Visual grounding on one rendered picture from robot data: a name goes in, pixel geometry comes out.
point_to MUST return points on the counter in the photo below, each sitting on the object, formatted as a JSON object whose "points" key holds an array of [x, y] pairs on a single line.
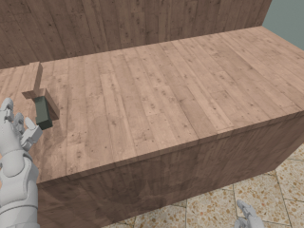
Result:
{"points": [[152, 102]]}

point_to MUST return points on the left robot forearm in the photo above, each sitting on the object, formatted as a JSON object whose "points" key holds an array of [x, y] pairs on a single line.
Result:
{"points": [[19, 192]]}

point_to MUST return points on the robot left hand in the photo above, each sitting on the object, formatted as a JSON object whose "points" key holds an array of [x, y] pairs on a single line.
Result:
{"points": [[13, 135]]}

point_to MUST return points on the robot right hand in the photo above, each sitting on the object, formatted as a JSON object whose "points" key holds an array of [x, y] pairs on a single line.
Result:
{"points": [[253, 221]]}

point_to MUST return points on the tap lever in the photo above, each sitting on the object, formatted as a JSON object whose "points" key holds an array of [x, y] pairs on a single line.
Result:
{"points": [[42, 113]]}

